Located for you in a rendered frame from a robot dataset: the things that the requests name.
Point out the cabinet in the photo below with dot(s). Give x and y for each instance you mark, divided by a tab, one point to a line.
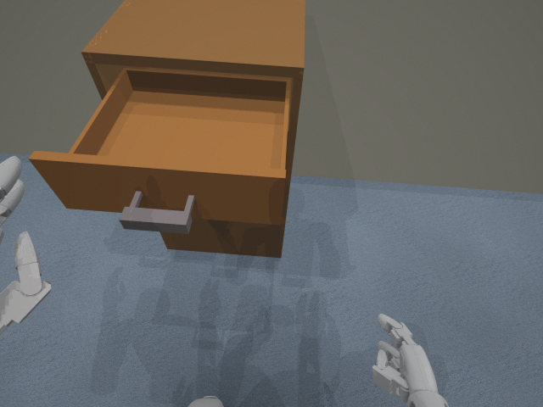
254	38

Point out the right robot forearm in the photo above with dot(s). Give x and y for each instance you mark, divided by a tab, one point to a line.
426	398

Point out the right robot hand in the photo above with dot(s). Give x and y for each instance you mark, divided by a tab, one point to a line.
410	370

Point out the handle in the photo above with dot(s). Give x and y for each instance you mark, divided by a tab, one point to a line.
134	218

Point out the left robot hand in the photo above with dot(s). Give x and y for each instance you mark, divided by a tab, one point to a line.
18	299

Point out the drawer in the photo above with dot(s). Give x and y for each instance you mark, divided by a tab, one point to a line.
169	134

